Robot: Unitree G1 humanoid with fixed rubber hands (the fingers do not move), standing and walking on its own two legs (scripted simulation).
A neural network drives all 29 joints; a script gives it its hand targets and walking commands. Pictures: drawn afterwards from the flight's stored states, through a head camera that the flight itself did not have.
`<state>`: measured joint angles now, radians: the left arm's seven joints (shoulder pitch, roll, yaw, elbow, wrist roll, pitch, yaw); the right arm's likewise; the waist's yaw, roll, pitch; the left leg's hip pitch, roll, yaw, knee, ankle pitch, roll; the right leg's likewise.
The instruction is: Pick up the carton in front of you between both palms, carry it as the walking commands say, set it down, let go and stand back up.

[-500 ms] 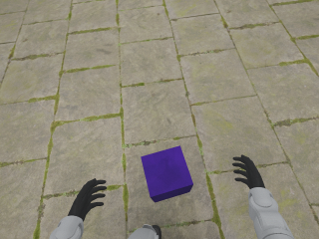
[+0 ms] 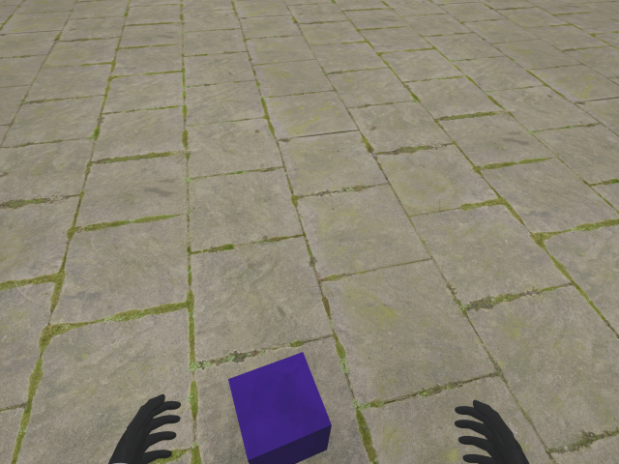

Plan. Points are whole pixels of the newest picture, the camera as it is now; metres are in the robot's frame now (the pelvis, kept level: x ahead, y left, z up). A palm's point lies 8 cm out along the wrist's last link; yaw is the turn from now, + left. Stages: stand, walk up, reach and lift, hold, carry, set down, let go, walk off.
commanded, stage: let go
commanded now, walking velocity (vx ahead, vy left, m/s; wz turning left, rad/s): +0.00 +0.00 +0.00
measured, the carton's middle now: (280, 416) +0.38 +0.08 -0.65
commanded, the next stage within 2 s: stand in 0.26 s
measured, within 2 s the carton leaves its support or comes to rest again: neither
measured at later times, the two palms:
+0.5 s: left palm out of the picture +0.13 +0.30 -0.10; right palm out of the picture +0.11 -0.26 -0.07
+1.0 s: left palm out of the picture +0.13 +0.33 -0.11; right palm out of the picture +0.11 -0.26 -0.08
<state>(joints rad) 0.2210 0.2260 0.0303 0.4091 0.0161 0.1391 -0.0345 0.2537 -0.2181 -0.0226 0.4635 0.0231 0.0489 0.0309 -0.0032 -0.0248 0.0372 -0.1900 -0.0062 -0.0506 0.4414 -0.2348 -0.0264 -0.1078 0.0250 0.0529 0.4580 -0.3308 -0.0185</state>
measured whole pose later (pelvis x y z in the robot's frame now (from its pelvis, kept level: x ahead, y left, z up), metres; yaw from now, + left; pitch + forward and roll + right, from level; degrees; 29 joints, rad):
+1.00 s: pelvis +0.00 +0.04 +0.00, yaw -1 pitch -1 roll +0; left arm 0.18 0.36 0.02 0.83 0.03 0.00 0.03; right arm 0.15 -0.33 -0.03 0.85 -0.03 0.00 -0.02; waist -0.01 -0.05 0.02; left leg -0.20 -0.03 -0.01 0.49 -0.27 0.03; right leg -0.08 -0.01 0.08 0.42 -0.32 0.03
